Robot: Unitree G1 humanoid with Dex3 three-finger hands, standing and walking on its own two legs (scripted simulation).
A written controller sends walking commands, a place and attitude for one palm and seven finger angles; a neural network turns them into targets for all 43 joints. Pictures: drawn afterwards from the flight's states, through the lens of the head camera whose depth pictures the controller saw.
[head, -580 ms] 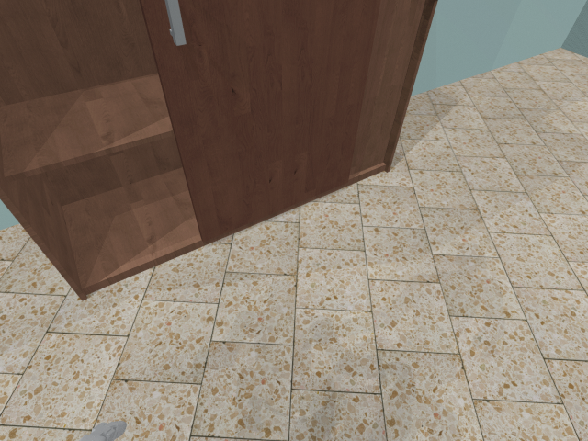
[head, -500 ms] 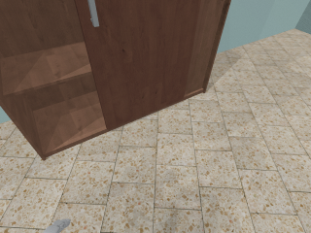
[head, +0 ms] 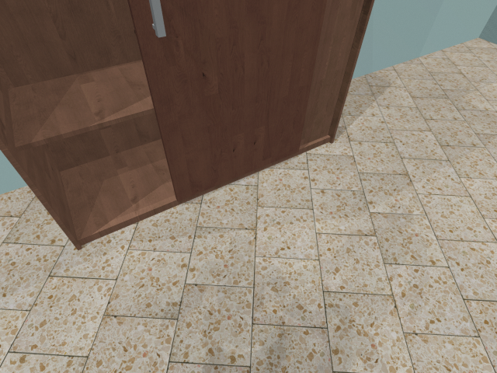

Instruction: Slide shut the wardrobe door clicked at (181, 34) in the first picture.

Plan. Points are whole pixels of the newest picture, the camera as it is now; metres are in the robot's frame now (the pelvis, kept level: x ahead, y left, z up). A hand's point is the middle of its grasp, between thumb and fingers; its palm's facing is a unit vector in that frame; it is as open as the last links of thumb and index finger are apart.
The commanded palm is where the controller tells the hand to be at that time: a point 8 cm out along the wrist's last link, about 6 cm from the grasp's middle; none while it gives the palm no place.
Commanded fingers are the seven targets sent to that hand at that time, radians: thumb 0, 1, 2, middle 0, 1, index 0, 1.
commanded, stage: stand and wait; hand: right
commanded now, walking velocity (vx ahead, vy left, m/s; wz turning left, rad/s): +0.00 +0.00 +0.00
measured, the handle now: (153, 5) +1.02 +0.35 +0.18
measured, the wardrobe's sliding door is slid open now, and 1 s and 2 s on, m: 0.48 0.48 0.48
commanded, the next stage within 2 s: look at it before walking up in 0.24 s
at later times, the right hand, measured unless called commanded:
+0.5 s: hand out of the picture +0.08 -0.24 -0.15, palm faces -0.03 +0.94 -0.34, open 7.4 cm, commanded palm none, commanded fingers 0.00 -0.90 -0.90 0.20 0.30 0.20 0.30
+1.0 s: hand out of the picture +0.08 -0.24 -0.15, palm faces -0.03 +0.94 -0.34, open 7.4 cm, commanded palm none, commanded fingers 0.00 -0.90 -0.90 0.20 0.30 0.20 0.30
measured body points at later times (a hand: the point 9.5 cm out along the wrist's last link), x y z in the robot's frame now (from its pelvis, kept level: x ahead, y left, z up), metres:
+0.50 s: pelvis +0.00 +0.00 +0.00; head +0.00 +0.00 +0.45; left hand +0.07 +0.30 -0.13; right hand +0.08 -0.29 -0.13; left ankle +0.01 +0.12 -0.74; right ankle +0.01 -0.12 -0.74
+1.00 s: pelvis +0.01 +0.00 +0.00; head +0.01 +0.00 +0.45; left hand +0.09 +0.30 -0.13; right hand +0.08 -0.29 -0.13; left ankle +0.01 +0.12 -0.74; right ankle +0.01 -0.12 -0.74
